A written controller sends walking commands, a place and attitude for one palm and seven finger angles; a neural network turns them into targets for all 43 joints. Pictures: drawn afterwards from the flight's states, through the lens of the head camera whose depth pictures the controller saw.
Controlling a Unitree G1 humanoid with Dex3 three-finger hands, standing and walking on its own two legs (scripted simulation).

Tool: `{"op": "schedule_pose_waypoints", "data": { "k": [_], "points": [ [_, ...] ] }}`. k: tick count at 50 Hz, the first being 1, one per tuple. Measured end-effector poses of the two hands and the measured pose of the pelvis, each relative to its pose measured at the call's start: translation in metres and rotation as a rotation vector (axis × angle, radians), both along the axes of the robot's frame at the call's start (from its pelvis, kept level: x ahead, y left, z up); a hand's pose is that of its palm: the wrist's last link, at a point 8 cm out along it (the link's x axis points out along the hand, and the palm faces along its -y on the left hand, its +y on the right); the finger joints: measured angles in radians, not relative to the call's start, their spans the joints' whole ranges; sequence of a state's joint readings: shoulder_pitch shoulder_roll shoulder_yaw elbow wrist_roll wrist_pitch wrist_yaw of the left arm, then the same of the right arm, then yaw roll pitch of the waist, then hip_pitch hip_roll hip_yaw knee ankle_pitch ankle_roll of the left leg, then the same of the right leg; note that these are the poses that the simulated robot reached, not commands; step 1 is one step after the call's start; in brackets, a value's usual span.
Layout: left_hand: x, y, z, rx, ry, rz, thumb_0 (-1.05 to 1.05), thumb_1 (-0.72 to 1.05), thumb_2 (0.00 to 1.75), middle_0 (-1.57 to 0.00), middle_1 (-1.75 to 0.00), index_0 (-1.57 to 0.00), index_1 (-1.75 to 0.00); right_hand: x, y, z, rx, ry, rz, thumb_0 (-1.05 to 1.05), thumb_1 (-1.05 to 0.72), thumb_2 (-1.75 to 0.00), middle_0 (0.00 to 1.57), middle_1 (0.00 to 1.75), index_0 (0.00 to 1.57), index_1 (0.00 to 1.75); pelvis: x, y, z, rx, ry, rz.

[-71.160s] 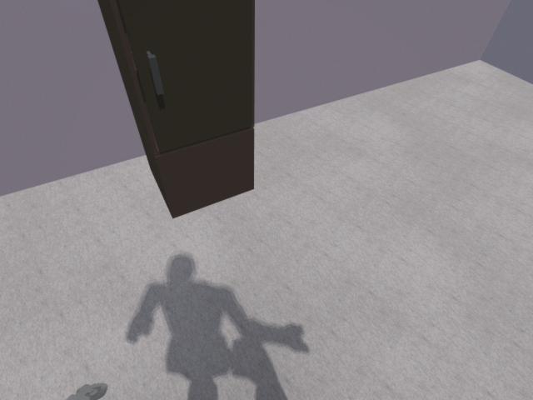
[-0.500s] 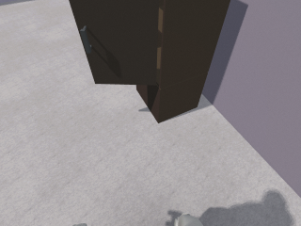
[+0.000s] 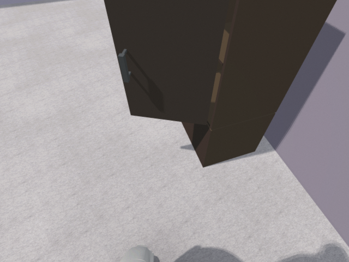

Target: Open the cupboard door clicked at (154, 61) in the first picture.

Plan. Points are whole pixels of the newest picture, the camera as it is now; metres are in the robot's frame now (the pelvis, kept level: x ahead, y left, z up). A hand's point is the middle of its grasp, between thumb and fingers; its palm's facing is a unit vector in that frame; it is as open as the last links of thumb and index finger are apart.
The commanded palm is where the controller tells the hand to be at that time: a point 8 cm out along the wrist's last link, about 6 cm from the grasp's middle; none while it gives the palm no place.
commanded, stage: take the last steps up to it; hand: left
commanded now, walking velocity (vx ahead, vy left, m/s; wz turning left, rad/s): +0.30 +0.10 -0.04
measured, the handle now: (125, 65) +0.79 +0.28 -0.02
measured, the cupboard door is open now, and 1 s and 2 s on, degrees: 61 61 61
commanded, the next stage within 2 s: come to a stop and stand still in 0.38 s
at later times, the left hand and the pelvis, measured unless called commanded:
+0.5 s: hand (107, 204) +0.28 +0.24 -0.17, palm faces -0.06 -0.98 -0.19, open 7.4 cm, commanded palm none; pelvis +0.17 +0.07 +0.00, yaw -4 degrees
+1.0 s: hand (90, 208) +0.28 +0.30 -0.20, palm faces +0.00 -0.98 -0.21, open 7.3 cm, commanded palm none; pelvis +0.21 +0.10 -0.02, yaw -3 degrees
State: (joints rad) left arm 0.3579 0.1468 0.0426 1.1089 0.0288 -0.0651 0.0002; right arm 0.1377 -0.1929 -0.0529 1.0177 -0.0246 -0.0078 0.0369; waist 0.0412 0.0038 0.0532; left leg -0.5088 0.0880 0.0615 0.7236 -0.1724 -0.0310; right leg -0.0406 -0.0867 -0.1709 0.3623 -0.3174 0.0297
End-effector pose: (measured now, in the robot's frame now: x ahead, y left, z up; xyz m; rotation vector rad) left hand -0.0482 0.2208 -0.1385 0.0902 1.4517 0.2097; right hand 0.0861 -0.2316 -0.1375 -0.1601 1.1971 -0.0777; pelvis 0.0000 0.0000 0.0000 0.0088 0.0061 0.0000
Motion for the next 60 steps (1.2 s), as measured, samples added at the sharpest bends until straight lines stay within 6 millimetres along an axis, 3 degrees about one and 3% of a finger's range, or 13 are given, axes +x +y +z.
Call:
{"op": "schedule_pose_waypoints", "data": {
  "k": [5, 8, 11, 14, 19, 25, 30, 36, 41, 46, 50, 60],
  "points": [
    [0.005, 0.022, -0.024, -0.057, 0.119, 0.05, 0.0, 0.92, 0.9, -0.2, -0.3, -0.2, -0.3, 0.073, 0.038, -0.005, -0.036, -0.077, 0.057, 0.01, -0.91, -0.9, 0.2, 0.3, 0.2, 0.3, 0.045, 0.035, -0.019, -0.01, 0.008, 0.004],
    [0.035, 0.04, -0.028, -0.063, 0.132, 0.027, 0.01, 0.91, 0.9, -0.2, -0.3, -0.2, -0.3, 0.086, 0.055, -0.002, -0.049, -0.081, 0.042, 0.0, -0.91, -0.9, 0.2, 0.3, 0.2, 0.3, 0.063, 0.05, -0.018, -0.007, -0.001, -0.013],
    [0.087, 0.057, -0.023, -0.051, 0.067, -0.014, 0.01, 0.91, 0.9, -0.2, -0.3, -0.19, -0.29, 0.081, 0.066, 0.002, -0.052, -0.043, -0.011, 0.0, -0.92, -0.9, 0.2, 0.3, 0.2, 0.3, 0.082, 0.059, -0.01, -0.009, -0.003, -0.028],
    [0.147, 0.071, -0.017, -0.033, -0.03, -0.062, 0.01, 0.91, 0.9, -0.2, -0.3, -0.19, -0.29, 0.072, 0.063, 0.007, -0.082, -0.007, -0.067, -0.02, -0.95, -0.9, 0.2, 0.3, 0.2, 0.3, 0.1, 0.067, -0.003, -0.004, -0.001, -0.04],
    [0.24, 0.081, -0.006, -0.005, -0.178, -0.12, 0.01, 0.92, 0.9, -0.19, -0.3, -0.19, -0.29, 0.047, 0.066, 0.005, -0.076, 0.125, -0.117, -0.01, -0.94, -0.9, 0.2, 0.3, 0.2, 0.3, 0.132, 0.072, 0.001, 0.005, 0.004, -0.052],
    [0.327, 0.068, 0.002, 0.009, -0.267, -0.203, 0.01, 0.92, 0.9, -0.19, -0.3, -0.19, -0.29, 0.024, 0.08, -0.007, -0.014, 0.273, -0.177, 0.0, -0.92, -0.9, 0.2, 0.3, 0.2, 0.3, 0.171, 0.066, -0.004, 0.018, 0.006, -0.064],
    [0.372, 0.044, -0.002, 0.017, -0.303, -0.247, 0.01, 0.91, 0.9, -0.19, -0.3, -0.19, -0.29, 0.026, 0.087, -0.023, 0.043, 0.365, -0.224, 0.01, -0.91, -0.9, 0.2, 0.3, 0.2, 0.3, 0.202, 0.052, -0.013, 0.013, 0.005, -0.069],
    [0.368, 0.036, -0.001, 0.016, -0.255, -0.209, 0.0, 0.92, 0.9, -0.2, -0.3, -0.2, -0.3, 0.077, 0.079, -0.02, 0.043, 0.328, -0.231, 0.01, -0.91, -0.9, 0.2, 0.3, 0.2, 0.3, 0.211, 0.05, -0.006, 0.014, -0.002, -0.058],
    [0.356, 0.063, -0.001, 0.04, -0.229, -0.173, -0.01, 0.94, 0.9, -0.2, -0.3, -0.2, -0.3, 0.131, 0.066, -0.014, -0.014, 0.217, -0.18, 0.01, -0.92, -0.9, 0.2, 0.3, 0.2, 0.3, 0.208, 0.061, -0.003, 0.011, -0.001, -0.054],
    [0.336, 0.099, -0.013, 0.04, -0.192, -0.147, 0.0, 0.92, 0.9, -0.2, -0.3, -0.2, -0.3, 0.169, 0.063, -0.002, -0.093, 0.093, -0.141, 0.01, -0.93, -0.9, 0.2, 0.3, 0.2, 0.3, 0.205, 0.084, -0.008, -0.009, -0.006, -0.049],
    [0.32, 0.126, -0.03, 0.026, -0.16, -0.116, 0.0, 0.92, 0.9, -0.2, -0.3, -0.2, -0.3, 0.177, 0.076, 0.005, -0.142, 0.032, -0.112, 0.01, -0.92, -0.9, 0.2, 0.3, 0.2, 0.3, 0.205, 0.103, -0.017, -0.025, -0.013, -0.049],
    [0.274, 0.142, -0.017, -0.012, -0.017, -0.118, 0.01, 0.91, 0.9, -0.19, -0.3, -0.19, -0.29, 0.16, 0.113, 0.022, -0.124, 0.059, -0.108, 0.01, -0.91, -0.9, 0.2, 0.3, 0.2, 0.3, 0.203, 0.114, 0.004, -0.043, 0.032, -0.079]
  ]
}}
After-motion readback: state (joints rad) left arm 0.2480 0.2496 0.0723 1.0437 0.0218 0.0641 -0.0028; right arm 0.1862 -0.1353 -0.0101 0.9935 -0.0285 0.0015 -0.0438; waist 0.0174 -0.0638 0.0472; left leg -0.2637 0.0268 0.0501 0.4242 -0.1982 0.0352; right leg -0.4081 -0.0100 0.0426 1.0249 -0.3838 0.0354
